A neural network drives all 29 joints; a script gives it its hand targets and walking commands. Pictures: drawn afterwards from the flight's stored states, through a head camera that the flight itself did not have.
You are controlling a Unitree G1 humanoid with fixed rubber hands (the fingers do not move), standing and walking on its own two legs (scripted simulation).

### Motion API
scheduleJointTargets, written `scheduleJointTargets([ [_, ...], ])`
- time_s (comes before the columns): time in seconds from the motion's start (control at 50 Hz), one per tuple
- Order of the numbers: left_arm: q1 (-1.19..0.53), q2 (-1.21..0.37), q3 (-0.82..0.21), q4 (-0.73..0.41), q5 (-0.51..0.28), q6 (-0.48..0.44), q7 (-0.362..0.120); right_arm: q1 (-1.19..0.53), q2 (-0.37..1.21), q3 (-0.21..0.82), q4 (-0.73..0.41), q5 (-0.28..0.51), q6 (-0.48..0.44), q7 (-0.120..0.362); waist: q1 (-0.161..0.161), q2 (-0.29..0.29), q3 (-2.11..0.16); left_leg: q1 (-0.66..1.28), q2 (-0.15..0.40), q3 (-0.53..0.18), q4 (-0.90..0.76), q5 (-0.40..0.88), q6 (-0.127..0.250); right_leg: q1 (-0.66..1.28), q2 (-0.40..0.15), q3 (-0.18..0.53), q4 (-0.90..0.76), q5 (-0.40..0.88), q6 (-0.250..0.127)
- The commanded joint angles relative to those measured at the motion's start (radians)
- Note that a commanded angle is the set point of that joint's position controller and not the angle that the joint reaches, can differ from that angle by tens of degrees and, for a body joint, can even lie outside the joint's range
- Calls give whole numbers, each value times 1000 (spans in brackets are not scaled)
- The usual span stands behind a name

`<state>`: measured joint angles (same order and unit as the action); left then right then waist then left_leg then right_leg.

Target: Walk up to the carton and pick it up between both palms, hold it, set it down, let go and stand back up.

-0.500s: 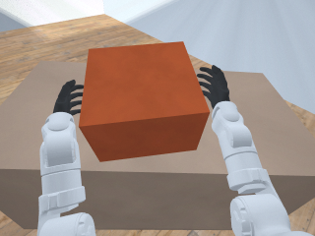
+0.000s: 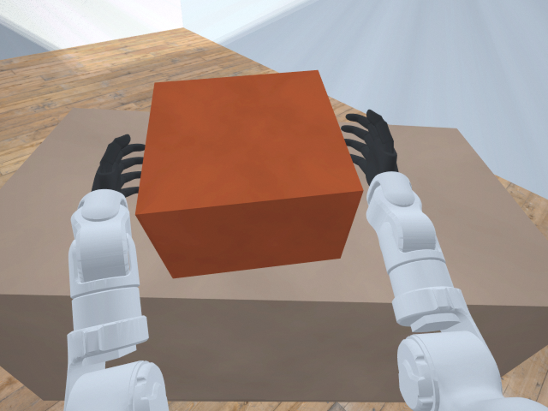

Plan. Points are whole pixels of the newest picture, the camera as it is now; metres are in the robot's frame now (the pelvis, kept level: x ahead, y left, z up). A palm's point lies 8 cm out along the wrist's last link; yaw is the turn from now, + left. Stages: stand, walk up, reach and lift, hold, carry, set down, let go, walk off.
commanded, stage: hold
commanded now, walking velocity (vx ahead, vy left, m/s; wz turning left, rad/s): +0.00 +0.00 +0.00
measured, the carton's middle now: (247, 170) +0.45 +0.01 +0.13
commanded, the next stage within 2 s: none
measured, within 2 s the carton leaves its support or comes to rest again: neither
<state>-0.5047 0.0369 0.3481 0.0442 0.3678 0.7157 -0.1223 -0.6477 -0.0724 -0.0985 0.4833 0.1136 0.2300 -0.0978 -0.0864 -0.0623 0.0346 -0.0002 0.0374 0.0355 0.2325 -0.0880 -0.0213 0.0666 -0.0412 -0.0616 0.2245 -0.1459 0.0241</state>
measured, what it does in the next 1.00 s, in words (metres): stands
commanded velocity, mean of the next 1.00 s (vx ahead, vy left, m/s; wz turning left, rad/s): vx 0.00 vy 0.00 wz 0.00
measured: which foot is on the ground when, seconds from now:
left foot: down 0.00-1.00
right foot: down 0.00-1.00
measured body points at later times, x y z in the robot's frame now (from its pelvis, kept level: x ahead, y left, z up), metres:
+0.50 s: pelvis +0.00 +0.00 +0.00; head -0.04 +0.02 +0.45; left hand +0.36 +0.20 +0.17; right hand +0.37 -0.17 +0.20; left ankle +0.04 +0.13 -0.75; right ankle +0.00 -0.13 -0.75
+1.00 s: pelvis +0.00 +0.00 +0.00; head -0.04 +0.02 +0.45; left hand +0.36 +0.19 +0.17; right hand +0.37 -0.18 +0.20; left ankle +0.04 +0.13 -0.75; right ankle +0.00 -0.13 -0.75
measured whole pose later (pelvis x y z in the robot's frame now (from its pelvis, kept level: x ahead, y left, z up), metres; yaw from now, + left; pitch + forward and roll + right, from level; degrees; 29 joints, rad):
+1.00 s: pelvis +0.00 +0.00 +0.00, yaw +0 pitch -8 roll +0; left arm -0.47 0.02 0.33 0.00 0.36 0.73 -0.11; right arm -0.62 -0.09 -0.08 0.46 0.15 0.23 -0.10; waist -0.09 -0.05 0.04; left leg 0.00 0.04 0.04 0.24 -0.09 -0.02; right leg 0.07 -0.04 -0.06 0.22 -0.14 0.02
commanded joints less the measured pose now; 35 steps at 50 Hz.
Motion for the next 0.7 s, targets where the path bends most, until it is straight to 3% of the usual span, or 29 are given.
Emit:
scheduleJointTargets([
  [0.0, -566, -350, -381, -158, -166, -83, -153, -486, 334, 296, -165, 46, -23, 156, -24, 86, -280, 208, -65, 47, 21, 192, -7, -63, 74, -57, -46, 109, -24],
  [0.1, -554, -341, -381, -163, -161, -75, -145, -498, 322, 305, -190, 67, -26, 156, -12, 96, -286, 213, -62, 53, 35, 227, -14, -70, 73, -62, -43, 131, -23],
  [0.16, -566, -354, -421, -232, -184, -82, -137, -491, 319, 328, -222, 76, -29, 161, -15, 81, -303, 201, -60, 43, 35, 215, -15, -58, 75, -62, -37, 120, -25],
  [0.2, -551, -353, -423, -219, -179, -82, -129, -484, 324, 328, -221, 82, -26, 161, -19, 105, -318, 213, -64, 44, 43, 238, -22, -61, 78, -64, -34, 135, -23],
  [0.26, -516, -323, -377, -170, -159, -74, -131, -484, 315, 337, -199, 83, -16, 162, 8, 61, -262, 169, -64, 40, 22, 175, 1, -54, 72, -50, -39, 114, -20],
  [0.34, -551, -335, -387, -195, -173, -80, -133, -516, 343, 356, -246, 92, -25, 157, 18, 59, -302, 160, -70, 56, 24, 160, 5, -48, 71, -45, -31, 124, -19],
  [0.38, -563, -329, -384, -188, -174, -86, -137, -507, 347, 341, -228, 66, -21, 156, 8, 35, -293, 163, -76, 52, 18, 142, 11, -47, 69, -47, -37, 122, -14],
  [0.42, -572, -329, -388, -204, -174, -85, -139, -498, 351, 336, -224, 67, -19, 151, -6, 53, -299, 170, -71, 49, 26, 161, 9, -38, 65, -53, -31, 149, -13],
  [0.44, -569, -311, -365, -162, -163, -81, -145, -495, 339, 332, -192, 66, -12, 150, 5, 44, -263, 159, -74, 53, 19, 130, 16, -51, 63, -50, -39, 119, -14],
  [0.48, -562, -318, -357, -119, -151, -73, -154, -494, 338, 311, -159, 50, -9, 150, -5, 52, -195, 135, -76, 60, 5, 93, 10, -57, 59, -47, -50, 81, -14],
  [0.58, -586, -343, -388, -167, -173, -83, -157, -490, 339, 288, -184, 43, -18, 150, -35, 75, -287, 195, -71, 57, 19, 148, -2, -65, 69, -58, -43, 96, -18],
  [0.62, -574, -344, -397, -170, -175, -83, -148, -493, 327, 303, -189, 57, -19, 153, -30, 95, -308, 207, -63, 47, 31, 190, -9, -68, 77, -64, -32, 118, -23],
  [0.64, -567, -329, -394, -174, -174, -85, -144, -507, 333, 315, -212, 67, -24, 153, -4, 81, -298, 185, -62, 47, 28, 185, -4, -56, 74, -57, -35, 117, -17],
  [0.66, -567, -340, -389, -177, -169, -83, -142, -501, 335, 315, -208, 59, -23, 154, -14, 77, -299, 194, -64, 47, 30, 190, -3, -53, 71, -60, -35, 126, -19],
  [0.68, -555, -340, -388, -187, -177, -81, -141, -495, 335, 323, -215, 69, -24, 157, -3, 78, -302, 196, -65, 49, 32, 232, -5, -50, 73, -57, -34, 165, -20],
])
